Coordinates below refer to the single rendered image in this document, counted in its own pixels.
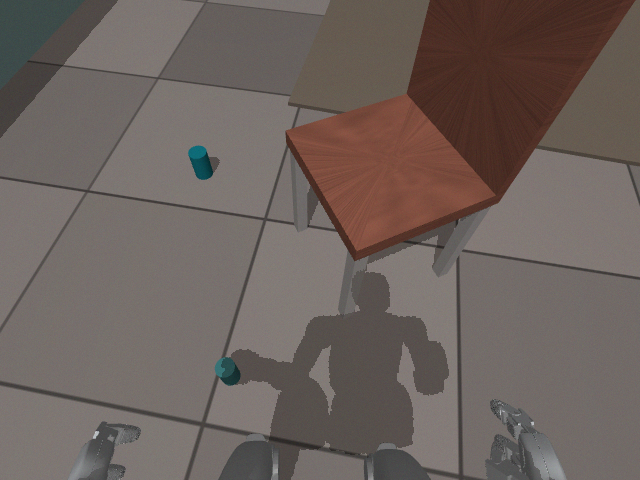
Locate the right robot hand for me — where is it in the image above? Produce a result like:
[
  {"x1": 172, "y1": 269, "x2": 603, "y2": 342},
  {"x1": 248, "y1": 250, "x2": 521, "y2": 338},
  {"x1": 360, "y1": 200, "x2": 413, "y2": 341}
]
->
[{"x1": 485, "y1": 399, "x2": 567, "y2": 480}]

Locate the chair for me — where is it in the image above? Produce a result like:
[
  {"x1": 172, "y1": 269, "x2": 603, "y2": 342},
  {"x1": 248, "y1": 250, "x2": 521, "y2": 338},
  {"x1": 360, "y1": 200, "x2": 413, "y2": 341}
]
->
[{"x1": 285, "y1": 0, "x2": 635, "y2": 319}]

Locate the left robot hand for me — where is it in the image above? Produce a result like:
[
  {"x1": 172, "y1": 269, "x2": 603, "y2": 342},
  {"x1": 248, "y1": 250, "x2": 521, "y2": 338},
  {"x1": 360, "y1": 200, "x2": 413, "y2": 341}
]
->
[{"x1": 67, "y1": 421, "x2": 141, "y2": 480}]

